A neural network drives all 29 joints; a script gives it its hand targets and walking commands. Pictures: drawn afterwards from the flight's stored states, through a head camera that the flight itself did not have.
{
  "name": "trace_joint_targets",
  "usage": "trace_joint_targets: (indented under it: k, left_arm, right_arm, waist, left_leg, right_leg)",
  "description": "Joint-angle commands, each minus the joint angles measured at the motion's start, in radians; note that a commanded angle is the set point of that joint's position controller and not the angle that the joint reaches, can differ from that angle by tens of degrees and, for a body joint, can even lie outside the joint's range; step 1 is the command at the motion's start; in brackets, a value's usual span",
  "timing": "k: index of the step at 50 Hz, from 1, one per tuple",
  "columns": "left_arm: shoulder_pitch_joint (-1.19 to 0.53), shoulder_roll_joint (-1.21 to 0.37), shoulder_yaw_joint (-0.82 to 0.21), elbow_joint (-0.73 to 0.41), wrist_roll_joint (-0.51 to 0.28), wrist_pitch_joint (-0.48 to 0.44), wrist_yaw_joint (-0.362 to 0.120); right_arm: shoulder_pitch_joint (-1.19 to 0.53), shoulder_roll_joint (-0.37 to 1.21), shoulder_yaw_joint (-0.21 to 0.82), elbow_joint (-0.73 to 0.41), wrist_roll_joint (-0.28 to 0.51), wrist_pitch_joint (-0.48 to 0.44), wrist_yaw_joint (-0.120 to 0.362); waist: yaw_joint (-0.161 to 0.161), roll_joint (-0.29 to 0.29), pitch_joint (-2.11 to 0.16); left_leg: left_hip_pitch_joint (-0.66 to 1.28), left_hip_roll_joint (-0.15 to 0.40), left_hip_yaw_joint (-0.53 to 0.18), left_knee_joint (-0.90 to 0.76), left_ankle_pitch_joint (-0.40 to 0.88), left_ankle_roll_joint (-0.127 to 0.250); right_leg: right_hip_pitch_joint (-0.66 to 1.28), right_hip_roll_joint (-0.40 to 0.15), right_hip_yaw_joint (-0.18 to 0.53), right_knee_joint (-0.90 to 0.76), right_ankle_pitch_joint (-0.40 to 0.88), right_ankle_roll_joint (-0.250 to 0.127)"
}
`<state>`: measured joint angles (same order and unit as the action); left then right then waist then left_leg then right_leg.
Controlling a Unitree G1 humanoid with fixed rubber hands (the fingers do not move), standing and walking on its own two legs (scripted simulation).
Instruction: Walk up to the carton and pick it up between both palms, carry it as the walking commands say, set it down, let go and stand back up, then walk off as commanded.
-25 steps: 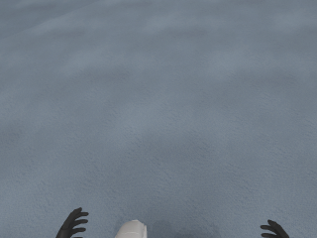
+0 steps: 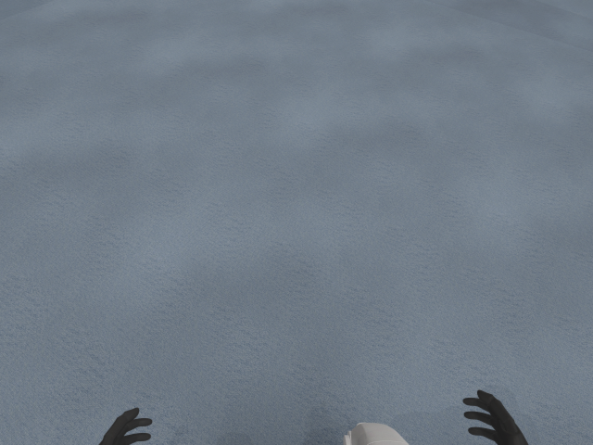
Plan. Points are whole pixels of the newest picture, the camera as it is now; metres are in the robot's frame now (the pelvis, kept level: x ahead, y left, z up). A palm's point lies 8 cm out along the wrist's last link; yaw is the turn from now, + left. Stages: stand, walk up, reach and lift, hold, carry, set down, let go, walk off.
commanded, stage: walk off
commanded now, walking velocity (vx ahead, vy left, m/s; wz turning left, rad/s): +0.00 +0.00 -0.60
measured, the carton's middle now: out of the picture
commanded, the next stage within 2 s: stand in 1.06 s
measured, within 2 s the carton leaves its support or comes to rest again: neither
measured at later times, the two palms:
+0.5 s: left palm (151, 428) +0.15 +0.22 -0.10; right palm out of the picture +0.04 -0.31 -0.11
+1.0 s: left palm (237, 356) +0.25 +0.11 -0.10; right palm out of the picture -0.13 -0.28 -0.12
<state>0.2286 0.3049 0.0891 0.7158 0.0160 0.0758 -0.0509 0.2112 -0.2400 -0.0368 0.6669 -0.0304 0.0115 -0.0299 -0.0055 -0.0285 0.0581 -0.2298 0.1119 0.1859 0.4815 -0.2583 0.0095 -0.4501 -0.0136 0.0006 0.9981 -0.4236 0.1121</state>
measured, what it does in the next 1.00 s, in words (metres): steps on the spot, turning right: right foot, then left foot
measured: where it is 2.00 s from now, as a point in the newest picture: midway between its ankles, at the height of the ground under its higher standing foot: outside the picture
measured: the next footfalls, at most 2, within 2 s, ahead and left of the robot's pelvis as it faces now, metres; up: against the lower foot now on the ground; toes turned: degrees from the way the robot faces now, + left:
right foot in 0.14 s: +0.02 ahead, -0.14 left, +0.00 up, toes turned -11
left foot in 0.60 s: +0.07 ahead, +0.09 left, +0.00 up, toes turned -18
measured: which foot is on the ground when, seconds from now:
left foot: down 0.00-0.14, up 0.16-0.58, down 0.60-1.00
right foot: up 0.00-0.12, down 0.14-0.60, up 0.62-1.00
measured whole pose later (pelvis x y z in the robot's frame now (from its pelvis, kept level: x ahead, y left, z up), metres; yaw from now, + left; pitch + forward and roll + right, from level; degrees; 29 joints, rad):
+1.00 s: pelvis -0.03 -0.01 -0.01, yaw -36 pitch +1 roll -1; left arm 0.14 0.28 0.07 0.68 0.02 0.06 -0.05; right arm 0.26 -0.29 -0.06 0.72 -0.02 0.02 -0.01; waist -0.03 0.02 0.07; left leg -0.27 0.18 0.27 0.61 -0.32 -0.03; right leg -0.28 -0.02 -0.08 0.60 -0.36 0.07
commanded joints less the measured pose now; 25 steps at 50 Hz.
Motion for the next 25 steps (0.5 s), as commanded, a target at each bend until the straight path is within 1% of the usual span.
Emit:
trace_joint_targets:
  k: [1, 2, 4, 5, 6, 7, 8, 9, 10, 11, 12, 13, 14, 15, 17, 19, 21, 23, 25]
  left_arm:
    - [-0.091, 0.024, -0.006, -0.105, -0.004, -0.014, -0.005]
    - [-0.095, 0.024, -0.008, -0.109, -0.006, -0.015, -0.004]
    - [-0.086, 0.023, -0.010, -0.111, -0.007, -0.018, -0.004]
    - [-0.071, 0.021, -0.009, -0.107, -0.005, -0.022, -0.001]
    - [-0.035, 0.025, -0.006, -0.093, 0.004, -0.030, 0.005]
    - [0.011, 0.065, 0.007, -0.075, 0.021, -0.040, 0.016]
    - [0.073, 0.161, 0.027, -0.073, 0.028, -0.056, 0.027]
    - [0.102, 0.292, 0.056, -0.081, 0.000, -0.057, 0.030]
    - [0.141, 0.224, 0.046, -0.057, -0.004, -0.057, 0.032]
    - [0.096, 0.167, 0.024, -0.056, -0.003, -0.056, 0.039]
    - [0.018, 0.141, 0.015, -0.068, 0.002, -0.051, 0.046]
    - [-0.025, 0.135, 0.012, -0.080, -0.002, -0.051, 0.055]
    - [-0.041, 0.127, 0.008, -0.082, -0.001, -0.051, 0.056]
    - [-0.039, 0.126, 0.007, -0.083, 0.000, -0.053, 0.054]
    - [-0.017, 0.135, 0.011, -0.076, 0.002, -0.057, 0.050]
    - [0.009, 0.145, 0.016, -0.068, 0.005, -0.056, 0.048]
    - [0.030, 0.155, 0.020, -0.060, 0.009, -0.054, 0.045]
    - [0.031, 0.164, 0.024, -0.059, 0.012, -0.051, 0.039]
    - [0.017, 0.167, 0.027, -0.061, 0.015, -0.047, 0.033]
  right_arm:
    - [0.069, -0.187, -0.057, -0.023, -0.005, -0.011, 0.004]
    - [0.075, -0.197, -0.062, -0.017, -0.004, -0.009, 0.008]
    - [0.080, -0.214, -0.071, -0.007, -0.001, -0.003, 0.015]
    - [0.075, -0.218, -0.073, -0.006, 0.005, 0.001, 0.018]
    - [0.063, -0.216, -0.070, -0.008, 0.013, 0.005, 0.020]
    - [0.083, -0.194, -0.063, -0.009, 0.020, 0.008, 0.024]
    - [0.100, -0.137, -0.048, -0.034, 0.015, 0.014, 0.034]
    - [0.013, -0.091, -0.032, -0.105, 0.004, 0.031, 0.024]
    - [-0.044, -0.143, -0.046, -0.095, -0.001, 0.047, 0.017]
    - [-0.035, -0.135, -0.046, -0.082, 0.015, 0.049, 0.020]
    - [-0.004, -0.135, -0.046, -0.061, 0.022, 0.043, 0.022]
    - [0.011, -0.142, -0.052, -0.049, 0.012, 0.041, 0.023]
    - [0.046, -0.145, -0.053, -0.028, 0.004, 0.041, 0.026]
    - [0.060, -0.146, -0.055, -0.024, 0.004, 0.042, 0.028]
    - [0.037, -0.132, -0.050, -0.032, 0.008, 0.044, 0.030]
    - [0.002, -0.120, -0.045, -0.044, 0.008, 0.047, 0.029]
    - [-0.028, -0.108, -0.041, -0.057, 0.010, 0.048, 0.027]
    - [-0.045, -0.100, -0.038, -0.063, 0.015, 0.044, 0.025]
    - [-0.042, -0.094, -0.036, -0.065, 0.022, 0.037, 0.021]
  waist:
    - [-0.055, 0.246, -0.089]
    - [-0.056, 0.254, -0.100]
    - [-0.051, 0.274, -0.115]
    - [-0.034, 0.262, -0.118]
    - [-0.004, 0.228, -0.117]
    - [0.020, 0.138, -0.135]
    - [0.045, -0.108, -0.161]
    - [0.083, -0.314, -0.146]
    - [0.108, -0.159, -0.135]
    - [0.072, -0.142, -0.088]
    - [0.032, -0.135, -0.059]
    - [0.019, -0.154, -0.066]
    - [0.007, -0.152, -0.087]
    - [0.003, -0.135, -0.106]
    - [0.011, -0.114, -0.105]
    - [0.028, -0.124, -0.086]
    - [0.042, -0.135, -0.078]
    - [0.046, -0.140, -0.081]
    - [0.039, -0.152, -0.090]
  left_leg:
    - [0.139, 0.219, -0.098, -0.082, 0.468, 0.122]
    - [0.132, 0.223, -0.086, -0.060, 0.500, 0.120]
    - [0.127, 0.239, -0.082, -0.030, 0.517, 0.109]
    - [0.110, 0.243, -0.070, -0.001, 0.499, 0.092]
    - [0.057, 0.239, -0.040, 0.057, 0.453, 0.052]
    - [-0.048, 0.223, -0.006, 0.150, 0.346, -0.010]
    - [-0.280, 0.134, 0.046, 0.394, -0.060, -0.076]
    - [-0.427, 0.015, -0.033, 0.535, -0.414, -0.115]
    - [-0.428, 0.037, -0.129, 0.625, -0.379, -0.114]
    - [-0.430, 0.034, -0.152, 0.636, -0.312, -0.113]
    - [-0.402, 0.045, -0.166, 0.606, -0.222, -0.114]
    - [-0.378, 0.031, -0.160, 0.613, -0.164, -0.114]
    - [-0.347, 0.017, -0.151, 0.633, -0.126, -0.119]
    - [-0.331, 0.005, -0.154, 0.636, -0.108, -0.122]
    - [-0.328, -0.011, -0.159, 0.588, -0.096, -0.123]
    - [-0.335, -0.029, -0.160, 0.510, -0.110, -0.120]
    - [-0.315, -0.047, -0.164, 0.429, -0.135, -0.110]
    - [-0.255, -0.071, -0.164, 0.352, -0.157, -0.099]
    - [-0.171, -0.096, -0.157, 0.274, -0.161, -0.089]
  right_leg:
    - [-0.014, -0.007, -0.062, -0.150, -0.051, -0.004]
    - [0.023, 0.003, -0.084, -0.194, -0.056, -0.011]
    - [0.079, 0.013, -0.112, -0.280, -0.039, -0.029]
    - [0.124, 0.016, -0.120, -0.362, 0.003, -0.045]
    - [0.211, 0.024, -0.118, -0.504, 0.111, -0.064]
    - [0.354, 0.007, -0.065, -0.617, 0.226, -0.076]
    - [0.513, -0.238, 0.241, -0.710, 0.380, -0.121]
    - [0.433, -0.451, 0.470, -0.686, 0.673, -0.292]
    - [0.430, -0.412, 0.383, -0.649, 0.744, -0.323]
    - [0.384, -0.339, 0.307, -0.639, 0.716, -0.302]
    - [0.343, -0.264, 0.242, -0.649, 0.657, -0.268]
    - [0.324, -0.220, 0.209, -0.646, 0.659, -0.251]
    - [0.309, -0.192, 0.184, -0.640, 0.691, -0.251]
    - [0.301, -0.184, 0.183, -0.638, 0.677, -0.253]
    - [0.290, -0.176, 0.209, -0.649, 0.572, -0.259]
    - [0.288, -0.176, 0.257, -0.665, 0.463, -0.273]
    - [0.281, -0.182, 0.304, -0.664, 0.398, -0.284]
    - [0.253, -0.177, 0.330, -0.645, 0.384, -0.286]
    - [0.213, -0.173, 0.357, -0.623, 0.448, -0.278]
